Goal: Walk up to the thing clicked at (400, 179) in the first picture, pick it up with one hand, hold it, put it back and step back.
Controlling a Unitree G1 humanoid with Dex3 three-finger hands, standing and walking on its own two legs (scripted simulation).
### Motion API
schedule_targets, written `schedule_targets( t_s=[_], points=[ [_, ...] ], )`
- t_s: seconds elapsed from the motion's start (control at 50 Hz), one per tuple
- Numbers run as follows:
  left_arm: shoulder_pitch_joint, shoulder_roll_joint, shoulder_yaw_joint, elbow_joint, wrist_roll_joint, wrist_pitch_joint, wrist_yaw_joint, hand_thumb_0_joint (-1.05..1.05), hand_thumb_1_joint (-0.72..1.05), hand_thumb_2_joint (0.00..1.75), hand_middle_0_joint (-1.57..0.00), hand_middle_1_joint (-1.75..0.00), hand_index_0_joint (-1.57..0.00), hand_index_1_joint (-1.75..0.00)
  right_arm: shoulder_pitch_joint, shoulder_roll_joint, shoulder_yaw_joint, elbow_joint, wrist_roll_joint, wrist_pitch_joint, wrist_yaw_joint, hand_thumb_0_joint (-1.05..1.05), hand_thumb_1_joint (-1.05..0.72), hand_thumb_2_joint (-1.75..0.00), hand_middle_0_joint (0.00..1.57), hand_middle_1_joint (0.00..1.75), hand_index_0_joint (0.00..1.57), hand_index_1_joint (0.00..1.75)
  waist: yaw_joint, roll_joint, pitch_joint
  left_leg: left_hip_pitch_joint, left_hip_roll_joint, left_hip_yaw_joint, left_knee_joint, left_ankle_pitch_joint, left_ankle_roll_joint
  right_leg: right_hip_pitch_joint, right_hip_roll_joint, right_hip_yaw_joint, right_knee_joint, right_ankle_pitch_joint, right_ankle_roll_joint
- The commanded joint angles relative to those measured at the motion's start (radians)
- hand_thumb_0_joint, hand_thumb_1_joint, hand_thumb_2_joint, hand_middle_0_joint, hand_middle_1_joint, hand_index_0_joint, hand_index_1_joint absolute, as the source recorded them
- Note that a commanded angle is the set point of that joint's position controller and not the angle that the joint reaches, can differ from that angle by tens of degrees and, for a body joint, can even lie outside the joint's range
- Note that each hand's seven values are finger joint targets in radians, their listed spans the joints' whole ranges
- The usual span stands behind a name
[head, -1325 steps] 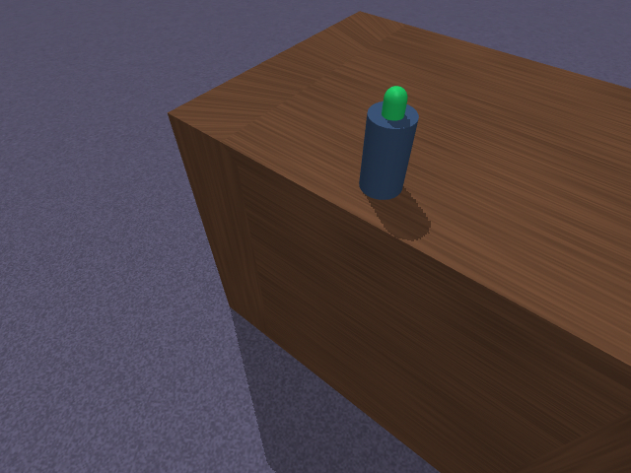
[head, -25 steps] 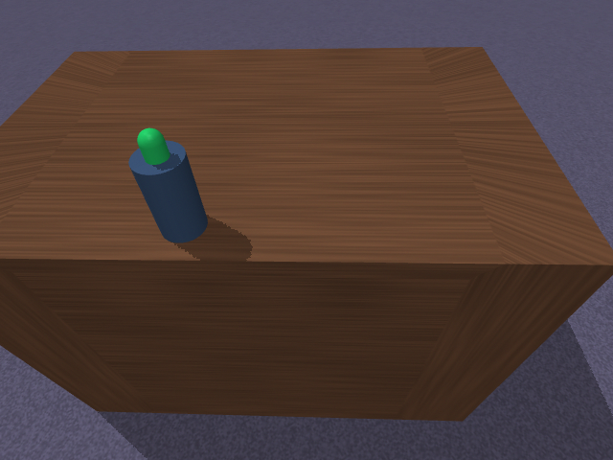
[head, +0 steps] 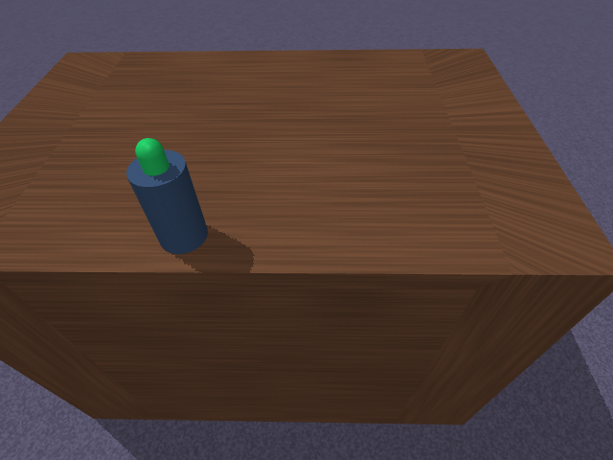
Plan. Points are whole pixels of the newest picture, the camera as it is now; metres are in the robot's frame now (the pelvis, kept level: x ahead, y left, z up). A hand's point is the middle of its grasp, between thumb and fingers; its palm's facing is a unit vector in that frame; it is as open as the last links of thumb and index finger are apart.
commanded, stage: home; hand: left
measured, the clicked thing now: (167, 194) +0.44 +0.22 +0.11
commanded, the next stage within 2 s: stand in 0.26 s
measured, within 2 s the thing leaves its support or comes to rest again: neither
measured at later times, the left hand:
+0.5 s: hand out of the picture +0.07 +0.26 -0.15, palm faces -0.05 -0.93 -0.36, open 16.7 cm
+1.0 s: hand out of the picture +0.06 +0.26 -0.15, palm faces -0.05 -0.93 -0.36, open 7.7 cm
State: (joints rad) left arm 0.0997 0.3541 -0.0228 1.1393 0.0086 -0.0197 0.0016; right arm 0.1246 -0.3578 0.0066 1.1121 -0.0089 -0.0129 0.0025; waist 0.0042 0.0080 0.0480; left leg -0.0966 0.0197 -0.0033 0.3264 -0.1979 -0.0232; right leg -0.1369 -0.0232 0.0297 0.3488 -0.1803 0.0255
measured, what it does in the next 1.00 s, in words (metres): stands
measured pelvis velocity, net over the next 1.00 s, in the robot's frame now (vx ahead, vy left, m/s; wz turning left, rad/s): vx -0.01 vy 0.00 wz -0.01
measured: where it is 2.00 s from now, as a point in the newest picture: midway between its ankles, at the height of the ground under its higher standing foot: outside the picture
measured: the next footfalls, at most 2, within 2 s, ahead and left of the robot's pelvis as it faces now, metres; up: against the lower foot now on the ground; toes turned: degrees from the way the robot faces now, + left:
none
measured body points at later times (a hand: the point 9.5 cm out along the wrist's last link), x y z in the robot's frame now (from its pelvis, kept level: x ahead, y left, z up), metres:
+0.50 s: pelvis +0.00 +0.00 +0.00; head +0.00 +0.00 +0.45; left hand +0.07 +0.30 -0.13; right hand +0.06 -0.30 -0.14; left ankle -0.01 +0.13 -0.75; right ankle +0.01 -0.14 -0.75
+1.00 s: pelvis -0.01 +0.00 +0.00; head +0.00 +0.00 +0.45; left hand +0.06 +0.30 -0.13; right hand +0.05 -0.30 -0.14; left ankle -0.01 +0.13 -0.75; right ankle +0.01 -0.14 -0.75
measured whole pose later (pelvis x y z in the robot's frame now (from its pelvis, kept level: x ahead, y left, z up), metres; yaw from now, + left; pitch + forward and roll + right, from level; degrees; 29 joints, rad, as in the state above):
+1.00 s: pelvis -0.01 +0.00 +0.00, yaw -1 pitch -2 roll +0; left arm 0.13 0.36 -0.02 1.13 0.01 -0.01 0.00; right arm 0.14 -0.36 0.00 1.13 -0.01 -0.01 0.01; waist 0.00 0.00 0.05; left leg -0.09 0.02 0.01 0.31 -0.18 -0.02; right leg -0.14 -0.02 0.04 0.34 -0.16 0.03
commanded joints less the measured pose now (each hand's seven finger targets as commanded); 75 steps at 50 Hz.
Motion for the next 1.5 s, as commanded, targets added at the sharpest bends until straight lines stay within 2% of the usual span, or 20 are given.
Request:
schedule_targets(
  t_s=[0.0,0.14,0.24,0.3,0.34,0.38,0.4,0.56,0.7,0.72,0.8,0.86,0.98,1.02,1.08,1.14,1.18,1.3,1.36,1.48],
  points=[
    [-0.032,0.215,0.045,-0.053,-0.002,-0.015,0.015,0.00,-0.56,0.05,-0.05,-0.05,-0.05,-0.05,-0.021,-0.207,-0.039,-0.053,0.002,-0.017,-0.015,0.00,-0.90,-0.90,0.20,0.30,0.20,0.30,-0.004,-0.019,-0.114,0.030,0.114,-0.074,-0.032,0.254,0.032,0.055,-0.101,0.064,-0.020,0.272,-0.042],
    [-0.032,0.218,0.048,-0.052,-0.002,-0.010,0.016,0.00,-0.56,0.05,-0.05,-0.05,-0.05,-0.05,-0.022,-0.206,-0.041,-0.046,-0.003,-0.012,-0.015,0.00,-0.90,-0.90,0.20,0.30,0.20,0.30,-0.003,-0.008,-0.071,-0.001,0.107,-0.070,-0.054,0.156,0.030,0.034,-0.097,0.069,-0.041,0.178,-0.039],
    [-0.030,0.218,0.048,-0.052,-0.002,-0.012,0.015,0.00,-0.57,0.04,-0.05,-0.05,-0.05,-0.05,-0.021,-0.206,-0.042,-0.043,-0.002,-0.014,-0.013,0.00,-0.90,-0.90,0.20,0.30,0.20,0.30,-0.007,-0.005,-0.072,0.013,0.106,-0.069,-0.056,0.149,0.031,0.023,-0.099,0.076,-0.052,0.179,-0.039],
    [-0.029,0.214,0.048,-0.052,-0.002,-0.008,0.014,0.00,-0.58,0.04,-0.05,-0.05,-0.04,-0.05,-0.028,-0.208,-0.042,-0.041,-0.003,-0.012,-0.011,0.00,-0.90,-0.90,0.20,0.30,0.20,0.30,-0.005,0.001,-0.045,-0.012,0.103,-0.072,-0.073,0.077,0.033,0.011,-0.093,0.074,-0.061,0.110,-0.040],
    [-0.030,0.220,0.050,-0.057,0.001,-0.011,0.014,0.00,-0.56,0.05,-0.05,-0.05,-0.05,-0.05,-0.032,-0.213,-0.046,-0.044,-0.003,-0.013,-0.011,0.00,-0.90,-0.90,0.20,0.30,0.20,0.30,-0.005,-0.008,-0.070,0.012,0.109,-0.072,-0.062,0.114,0.038,0.013,-0.099,0.078,-0.058,0.148,-0.044],
    [-0.021,0.214,0.046,-0.055,-0.002,-0.014,0.014,0.00,-0.40,0.21,-0.20,-0.21,-0.20,-0.21,-0.028,-0.204,-0.042,-0.040,0.000,-0.013,-0.009,0.00,-0.90,-0.90,0.20,0.30,0.20,0.30,-0.004,-0.017,-0.062,0.007,0.105,-0.072,-0.061,0.120,0.035,0.015,-0.099,0.076,-0.062,0.149,-0.039],
    [-0.026,0.216,0.048,-0.056,-0.001,-0.015,0.015,0.00,-0.32,0.29,-0.20,-0.29,-0.20,-0.29,-0.023,-0.209,-0.044,-0.041,0.000,-0.013,-0.009,0.00,-0.90,-0.90,0.20,0.30,0.20,0.30,-0.008,-0.010,-0.075,0.007,0.107,-0.071,-0.059,0.120,0.038,0.027,-0.102,0.080,-0.060,0.158,-0.039],
    [-0.024,0.221,0.049,-0.061,-0.001,-0.014,0.014,0.00,0.32,0.90,-0.20,-0.30,-0.20,-0.30,-0.017,-0.210,-0.043,-0.040,-0.001,-0.015,-0.010,0.00,-0.90,-0.90,0.20,0.30,0.20,0.30,-0.005,-0.010,-0.089,0.016,0.110,-0.067,-0.059,0.151,0.038,0.039,-0.104,0.078,-0.049,0.192,-0.043],
    [-0.011,0.218,0.048,-0.055,-0.002,-0.008,0.012,0.00,0.88,0.90,-0.20,-0.30,-0.20,-0.30,-0.015,-0.208,-0.045,-0.033,-0.002,-0.013,-0.009,0.00,-0.90,-0.90,0.20,0.30,0.20,0.30,-0.007,-0.003,-0.021,-0.009,0.101,-0.072,-0.081,0.030,0.036,-0.027,-0.092,0.079,-0.074,0.064,-0.043],
    [-0.016,0.218,0.049,-0.057,0.000,-0.008,0.011,0.00,0.90,0.90,-0.20,-0.30,-0.20,-0.30,-0.013,-0.211,-0.047,-0.034,-0.004,-0.014,-0.008,0.00,-0.90,-0.90,0.20,0.30,0.20,0.30,-0.008,-0.004,-0.030,-0.014,0.105,-0.075,-0.083,0.025,0.037,-0.011,-0.093,0.081,-0.069,0.062,-0.045],
    [-0.010,0.219,0.051,-0.061,-0.001,-0.012,0.010,0.00,0.90,0.90,-0.20,-0.30,-0.20,-0.30,-0.016,-0.205,-0.045,-0.037,-0.001,-0.015,-0.006,0.00,-0.90,-0.90,0.20,0.30,0.20,0.30,-0.006,0.003,-0.047,-0.015,0.102,-0.073,-0.079,0.042,0.038,0.003,-0.097,0.084,-0.071,0.097,-0.043],
    [-0.016,0.223,0.052,-0.064,-0.001,-0.013,0.011,0.00,0.90,0.90,-0.20,-0.30,-0.20,-0.30,-0.016,-0.205,-0.046,-0.039,0.001,-0.017,-0.008,0.00,-0.90,-0.90,0.20,0.30,0.20,0.30,-0.006,-0.012,-0.066,0.015,0.110,-0.071,-0.071,0.096,0.038,0.006,-0.101,0.087,-0.057,0.137,-0.047],
    [-0.010,0.216,0.050,-0.062,-0.001,-0.008,0.010,0.00,0.90,0.90,-0.20,-0.30,-0.20,-0.30,-0.012,-0.208,-0.047,-0.034,-0.003,-0.013,-0.007,0.00,-0.90,-0.90,0.20,0.30,0.20,0.30,-0.007,0.000,-0.020,-0.025,0.101,-0.073,-0.085,-0.016,0.039,-0.028,-0.091,0.086,-0.080,0.024,-0.045],
    [-0.008,0.219,0.052,-0.065,0.001,-0.009,0.009,0.00,0.90,0.90,-0.20,-0.30,-0.20,-0.30,-0.011,-0.208,-0.048,-0.035,-0.004,-0.013,-0.006,0.00,-0.90,-0.90,0.20,0.30,0.20,0.30,-0.006,-0.002,-0.033,-0.028,0.103,-0.074,-0.084,-0.014,0.041,-0.013,-0.093,0.086,-0.074,0.033,-0.046],
    [0.000,0.219,0.051,-0.062,0.000,-0.012,0.010,0.00,0.90,0.90,-0.20,-0.30,-0.20,-0.30,-0.014,-0.206,-0.049,-0.036,-0.001,-0.014,-0.006,0.00,-0.90,-0.90,0.20,0.30,0.20,0.30,-0.006,-0.019,-0.049,-0.007,0.104,-0.075,-0.073,0.025,0.041,-0.012,-0.094,0.088,-0.071,0.064,-0.044],
    [-0.004,0.221,0.052,-0.069,-0.001,-0.013,0.010,0.00,0.90,0.90,-0.20,-0.30,-0.20,-0.30,-0.014,-0.207,-0.048,-0.038,-0.001,-0.016,-0.007,0.00,-0.90,-0.90,0.20,0.30,0.20,0.30,-0.006,-0.012,-0.079,0.013,0.109,-0.068,-0.059,0.109,0.039,0.016,-0.103,0.090,-0.056,0.165,-0.049],
    [-0.003,0.217,0.050,-0.068,-0.002,-0.013,0.010,0.00,0.90,0.90,-0.20,-0.30,-0.20,-0.30,-0.018,-0.210,-0.049,-0.038,0.000,-0.019,-0.008,0.00,-0.90,-0.90,0.20,0.30,0.20,0.30,-0.006,-0.001,-0.097,0.027,0.112,-0.066,-0.053,0.147,0.038,0.026,-0.104,0.086,-0.048,0.196,-0.050],
    [0.001,0.217,0.050,-0.064,-0.003,-0.011,0.012,0.00,0.90,0.90,-0.20,-0.30,-0.20,-0.30,-0.016,-0.204,-0.047,-0.035,0.002,-0.017,-0.010,0.00,-0.90,-0.90,0.20,0.30,0.20,0.30,-0.006,-0.013,-0.083,0.035,0.112,-0.064,-0.052,0.172,0.038,0.028,-0.103,0.080,-0.046,0.220,-0.046],
    [-0.005,0.218,0.051,-0.063,-0.002,-0.009,0.014,0.00,0.90,0.90,-0.20,-0.30,-0.20,-0.30,-0.015,-0.207,-0.048,-0.034,0.001,-0.014,-0.011,0.00,-0.90,-0.90,0.20,0.30,0.20,0.30,-0.005,-0.019,-0.071,0.029,0.113,-0.066,-0.057,0.143,0.037,0.014,-0.101,0.079,-0.052,0.178,-0.045],
    [-0.001,0.210,0.051,-0.066,-0.002,-0.012,0.013,0.00,0.90,0.90,-0.20,-0.30,-0.20,-0.30,-0.022,-0.208,-0.049,-0.040,0.002,-0.015,-0.011,0.00,-0.90,-0.90,0.20,0.30,0.20,0.30,-0.005,0.000,-0.086,0.032,0.113,-0.060,-0.043,0.195,0.038,0.045,-0.106,0.078,-0.049,0.254,-0.042]
  ],
)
